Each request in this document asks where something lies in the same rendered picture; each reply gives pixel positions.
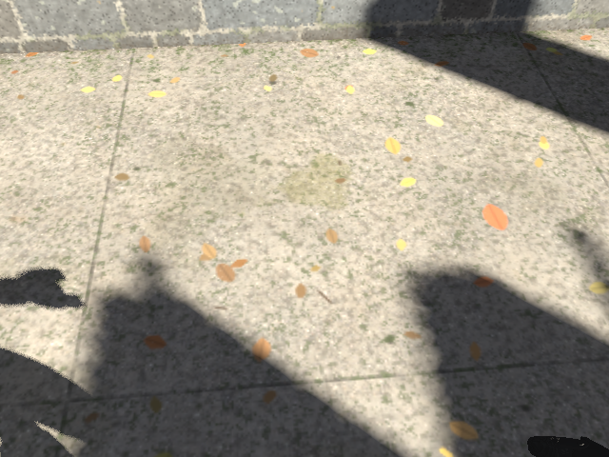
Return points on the right robot hand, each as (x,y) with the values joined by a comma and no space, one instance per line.
(552,446)

